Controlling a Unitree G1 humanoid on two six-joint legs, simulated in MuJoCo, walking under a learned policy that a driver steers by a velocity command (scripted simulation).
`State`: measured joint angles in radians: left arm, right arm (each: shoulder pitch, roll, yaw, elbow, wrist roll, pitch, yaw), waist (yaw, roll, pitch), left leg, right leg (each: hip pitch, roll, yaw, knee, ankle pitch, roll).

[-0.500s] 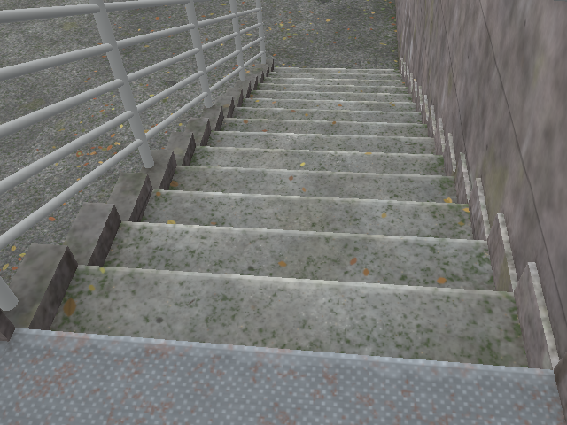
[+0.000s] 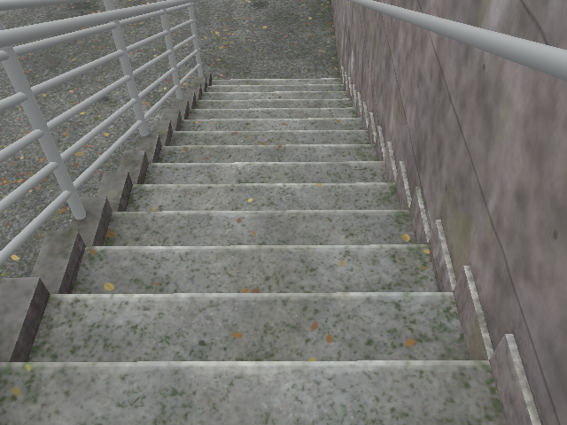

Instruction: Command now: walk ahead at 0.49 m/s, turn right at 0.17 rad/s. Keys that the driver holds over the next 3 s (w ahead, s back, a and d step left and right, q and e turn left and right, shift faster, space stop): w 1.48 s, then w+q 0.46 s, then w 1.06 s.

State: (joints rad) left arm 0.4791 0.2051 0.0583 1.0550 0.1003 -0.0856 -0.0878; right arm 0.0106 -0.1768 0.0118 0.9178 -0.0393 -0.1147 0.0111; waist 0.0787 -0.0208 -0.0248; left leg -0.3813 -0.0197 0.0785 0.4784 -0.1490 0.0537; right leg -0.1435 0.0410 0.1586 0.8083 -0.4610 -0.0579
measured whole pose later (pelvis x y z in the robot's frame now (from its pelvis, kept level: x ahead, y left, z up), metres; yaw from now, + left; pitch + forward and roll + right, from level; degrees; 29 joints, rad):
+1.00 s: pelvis +0.50 +0.04 -0.15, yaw -1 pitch +4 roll -2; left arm 0.59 0.13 -0.03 1.07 0.06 -0.07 -0.09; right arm 0.18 -0.19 -0.02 0.95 -0.08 -0.09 0.06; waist 0.07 0.00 -0.06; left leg -0.38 0.03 0.07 0.51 -0.22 0.08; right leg -0.48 0.03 0.06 1.72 -0.81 -0.04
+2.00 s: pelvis +1.00 +0.00 -0.35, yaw +12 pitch +4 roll -3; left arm 0.69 0.07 -0.06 1.14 0.10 -0.12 0.01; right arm 0.09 -0.17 -0.02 0.87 -0.08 -0.05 0.11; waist 0.12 0.02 -0.08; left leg -0.79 0.18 0.00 0.74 0.40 0.10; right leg -0.14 -0.04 -0.31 0.79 -0.69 0.00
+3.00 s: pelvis +1.55 +0.12 -0.62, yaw +15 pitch +3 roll -2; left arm 0.56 0.14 -0.01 1.10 0.06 -0.11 -0.04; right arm 0.14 -0.19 -0.02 0.91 -0.09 -0.06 0.04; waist 0.09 0.02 -0.05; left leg -0.80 0.10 -0.04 0.98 0.16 0.01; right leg -0.27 0.09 -0.08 0.68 -0.46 -0.10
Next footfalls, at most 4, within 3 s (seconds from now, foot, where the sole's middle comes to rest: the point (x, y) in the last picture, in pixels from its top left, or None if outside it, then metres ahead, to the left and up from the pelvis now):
0.38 right None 0.33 -0.11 -0.77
0.94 left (266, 414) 0.58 0.13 -0.92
1.50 right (356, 338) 0.89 -0.11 -1.07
2.16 left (266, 278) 1.20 0.21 -1.22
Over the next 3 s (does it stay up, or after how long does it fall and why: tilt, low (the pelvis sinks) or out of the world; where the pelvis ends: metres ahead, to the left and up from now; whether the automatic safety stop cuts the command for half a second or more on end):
stays up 1.55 0.12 -0.62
